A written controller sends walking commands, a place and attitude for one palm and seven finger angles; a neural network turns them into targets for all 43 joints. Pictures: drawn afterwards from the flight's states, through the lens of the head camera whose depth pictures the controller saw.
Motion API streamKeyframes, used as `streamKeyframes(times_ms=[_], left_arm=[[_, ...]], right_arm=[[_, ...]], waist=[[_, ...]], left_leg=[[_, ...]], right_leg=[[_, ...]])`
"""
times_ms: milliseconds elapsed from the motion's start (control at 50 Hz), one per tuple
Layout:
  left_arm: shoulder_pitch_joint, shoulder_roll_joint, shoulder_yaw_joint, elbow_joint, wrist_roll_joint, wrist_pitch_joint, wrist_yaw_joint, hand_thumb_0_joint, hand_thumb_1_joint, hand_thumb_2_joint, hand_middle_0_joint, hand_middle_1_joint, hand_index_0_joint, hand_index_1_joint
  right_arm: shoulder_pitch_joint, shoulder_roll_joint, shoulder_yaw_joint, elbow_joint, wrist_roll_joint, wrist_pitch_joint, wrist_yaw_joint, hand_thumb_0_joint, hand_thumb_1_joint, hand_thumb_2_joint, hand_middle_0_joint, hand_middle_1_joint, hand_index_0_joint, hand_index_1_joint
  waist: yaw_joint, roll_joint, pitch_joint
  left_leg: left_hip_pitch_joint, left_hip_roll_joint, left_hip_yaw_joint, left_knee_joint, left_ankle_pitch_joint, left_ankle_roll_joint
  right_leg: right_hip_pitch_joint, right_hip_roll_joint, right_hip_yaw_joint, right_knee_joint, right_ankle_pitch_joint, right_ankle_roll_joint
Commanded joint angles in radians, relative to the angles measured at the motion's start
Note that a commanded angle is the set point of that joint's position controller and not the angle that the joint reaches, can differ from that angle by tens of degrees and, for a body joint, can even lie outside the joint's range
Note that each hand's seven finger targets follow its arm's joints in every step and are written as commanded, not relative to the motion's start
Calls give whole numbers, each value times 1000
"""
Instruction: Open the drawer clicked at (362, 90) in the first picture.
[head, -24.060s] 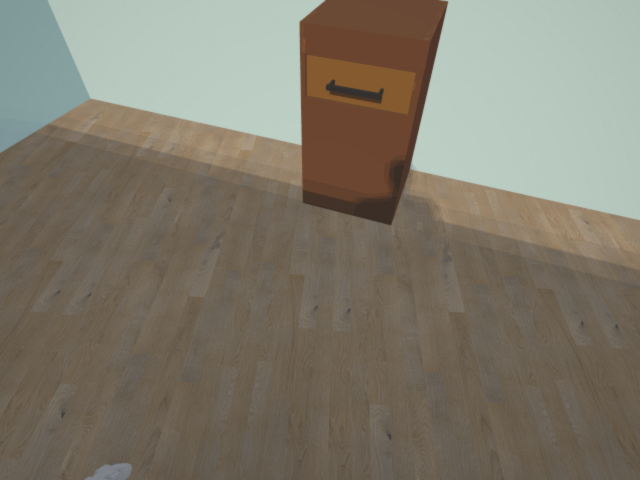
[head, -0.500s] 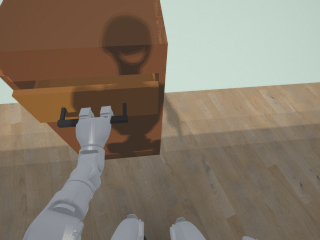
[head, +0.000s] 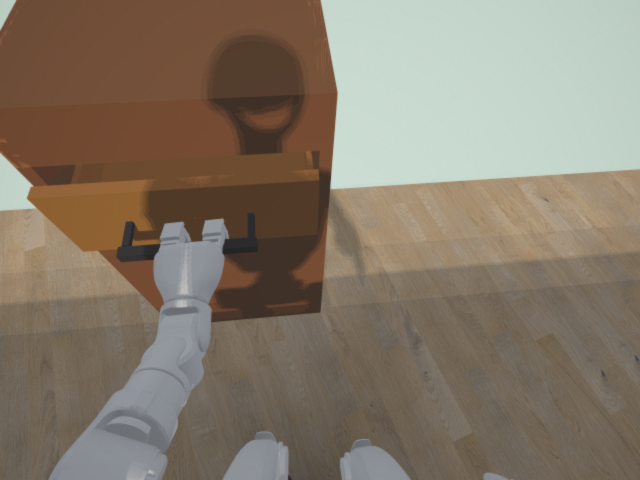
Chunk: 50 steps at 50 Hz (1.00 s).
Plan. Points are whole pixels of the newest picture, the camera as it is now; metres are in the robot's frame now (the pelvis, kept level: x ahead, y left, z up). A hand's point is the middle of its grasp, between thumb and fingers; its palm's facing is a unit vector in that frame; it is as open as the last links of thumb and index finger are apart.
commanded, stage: pull the drawer open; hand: left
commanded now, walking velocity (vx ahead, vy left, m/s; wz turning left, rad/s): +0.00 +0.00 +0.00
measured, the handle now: (190, 237) +0.46 +0.19 -0.05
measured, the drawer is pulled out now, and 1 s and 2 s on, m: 0.05 0.06 0.08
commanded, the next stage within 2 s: none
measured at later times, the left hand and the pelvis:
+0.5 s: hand (202, 285) +0.39 +0.17 -0.07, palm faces -0.05 -0.05 -1.00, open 5.8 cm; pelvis +0.00 +0.00 +0.00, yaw +0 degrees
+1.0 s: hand (201, 288) +0.38 +0.17 -0.07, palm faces -0.05 -0.06 -1.00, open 5.8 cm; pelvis +0.00 +0.00 +0.00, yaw +0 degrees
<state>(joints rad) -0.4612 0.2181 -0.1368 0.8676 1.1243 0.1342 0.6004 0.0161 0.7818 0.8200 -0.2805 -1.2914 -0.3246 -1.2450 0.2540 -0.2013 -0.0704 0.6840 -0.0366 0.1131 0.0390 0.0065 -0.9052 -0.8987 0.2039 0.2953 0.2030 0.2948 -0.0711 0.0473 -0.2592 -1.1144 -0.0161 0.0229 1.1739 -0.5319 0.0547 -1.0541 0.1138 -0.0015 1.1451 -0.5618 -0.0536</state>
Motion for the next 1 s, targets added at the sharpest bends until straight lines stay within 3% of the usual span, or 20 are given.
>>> streamKeyframes(times_ms=[0,140,180,200,220,240,300,340,400,460,540,600,640,660,720,760,820,840,940,980], left_arm=[[-152,54,3,-154,8,-14,56,0,900,900,-400,-1350,-400,-1350],[-159,36,-14,-165,6,-6,53,0,900,900,-400,-1350,-400,-1350],[-171,66,8,-162,10,-9,54,0,900,900,-400,-1350,-400,-1350],[-170,43,-10,-164,9,-9,54,0,900,900,-400,-1350,-400,-1350],[-149,62,11,-164,8,-8,54,0,900,900,-400,-1350,-400,-1350],[-177,40,-16,-166,12,-9,54,0,900,900,-400,-1350,-400,-1350],[-157,33,-15,-152,7,-5,54,0,900,900,-400,-1350,-400,-1350],[-175,35,-19,-174,14,-8,54,0,900,900,-400,-1350,-400,-1350],[-158,26,-22,-162,7,-4,52,0,900,900,-400,-1350,-400,-1350],[-148,69,14,-146,7,-7,49,0,900,900,-400,-1350,-400,-1350],[-136,47,-7,-174,10,-11,50,0,900,900,-400,-1350,-400,-1350],[-136,67,9,-167,9,-11,49,0,900,900,-400,-1350,-400,-1350],[-151,65,2,-184,10,-14,50,0,900,900,-400,-1350,-400,-1350],[-103,75,23,-173,10,-12,51,0,900,900,-400,-1350,-400,-1350],[-113,47,-5,-190,6,-7,49,0,900,900,-400,-1350,-400,-1350],[-82,69,20,-185,6,-7,51,0,900,900,-400,-1350,-400,-1350],[-116,69,13,-181,4,-5,48,0,900,900,-400,-1350,-400,-1350],[-119,83,22,-196,6,-11,51,0,900,900,-400,-1350,-400,-1350],[-84,80,24,-197,8,-9,53,0,900,900,-400,-1350,-400,-1350],[-90,71,13,-207,10,-7,54,0,900,900,-400,-1350,-400,-1350]], right_arm=[[76,-143,-45,-78,-4,-19,-2,0,-900,-900,200,300,200,300],[71,-143,-46,-80,-4,-16,0,0,-900,-900,200,300,200,300],[70,-143,-44,-77,-2,-16,-4,0,-900,-900,200,300,200,300],[73,-142,-46,-77,-4,-19,-3,0,-900,-900,200,300,200,300],[75,-144,-47,-79,-4,-21,-3,0,-900,-900,200,300,200,300],[68,-142,-45,-77,-4,-18,-2,0,-900,-900,200,300,200,300],[73,-141,-46,-78,-3,-19,-1,0,-900,-900,200,300,200,300],[68,-142,-46,-79,-4,-16,-1,0,-900,-900,200,300,200,300],[72,-140,-47,-79,-4,-15,-1,0,-900,-900,200,300,200,300],[70,-142,-44,-79,-2,-15,-6,0,-900,-900,200,300,200,300],[63,-138,-44,-83,-3,-18,-4,0,-900,-900,200,300,200,300],[68,-139,-43,-80,-2,-19,-8,0,-900,-900,200,300,200,300],[61,-139,-41,-81,-3,-20,-8,0,-900,-900,200,300,200,300],[68,-139,-45,-83,-2,-21,-8,0,-900,-900,200,300,200,300],[66,-140,-46,-87,-4,-23,-5,0,-900,-900,200,300,200,300],[68,-140,-46,-86,-2,-22,-6,0,-900,-900,200,300,200,300],[65,-141,-44,-83,-3,-27,-8,0,-900,-900,200,300,200,300],[60,-139,-40,-84,-2,-26,-8,0,-900,-900,200,300,200,300],[57,-139,-41,-88,-1,-27,-8,0,-900,-900,200,300,200,300],[57,-140,-43,-88,-3,-25,-7,0,-900,-900,200,300,200,300]], waist=[[11,-2,-405],[7,-8,-421],[10,-14,-405],[3,-18,-403],[14,-10,-413],[4,0,-416],[9,-3,-398],[9,6,-424],[4,-21,-406],[14,-28,-384],[19,-6,-433],[12,-40,-390],[13,-18,-415],[29,-16,-409],[18,-14,-409],[27,-21,-410],[14,-27,-388],[23,-19,-416],[32,-14,-414],[23,-26,-419]], left_leg=[[417,13,-56,-77,550,-19],[433,16,-59,-77,566,-20],[403,12,-55,-79,531,-19],[411,12,-56,-77,534,-16],[417,13,-61,-78,557,-19],[430,16,-61,-76,555,-20],[418,12,-56,-79,540,-18],[444,17,-64,-78,568,-22],[426,14,-58,-77,548,-16],[382,7,-49,-78,512,-16],[416,8,-49,-75,548,-16],[378,5,-47,-77,515,-14],[392,6,-48,-75,529,-15],[395,6,-50,-78,540,-17],[402,7,-53,-79,555,-16],[403,8,-48,-77,552,-17],[374,4,-48,-79,525,-15],[383,3,-43,-78,527,-15],[399,5,-45,-83,541,-18],[410,9,-49,-78,556,-17]], right_leg=[[179,-32,8,-117,576,6],[173,-33,5,-116,574,10],[182,-33,9,-116,568,8],[184,-33,8,-118,576,8],[182,-32,5,-113,576,4],[161,-34,5,-113,565,9],[171,-32,3,-118,559,5],[160,-33,3,-110,559,7],[178,-32,5,-120,570,7],[196,-33,13,-120,577,6],[201,-36,13,-114,597,8],[217,-36,19,-121,606,8],[206,-37,20,-114,605,9],[214,-35,17,-113,603,5],[213,-34,13,-117,608,6],[219,-35,16,-117,612,7],[226,-36,21,-122,619,7],[229,-38,23,-116,620,10],[223,-36,18,-117,610,8],[215,-36,16,-116,612,9]])
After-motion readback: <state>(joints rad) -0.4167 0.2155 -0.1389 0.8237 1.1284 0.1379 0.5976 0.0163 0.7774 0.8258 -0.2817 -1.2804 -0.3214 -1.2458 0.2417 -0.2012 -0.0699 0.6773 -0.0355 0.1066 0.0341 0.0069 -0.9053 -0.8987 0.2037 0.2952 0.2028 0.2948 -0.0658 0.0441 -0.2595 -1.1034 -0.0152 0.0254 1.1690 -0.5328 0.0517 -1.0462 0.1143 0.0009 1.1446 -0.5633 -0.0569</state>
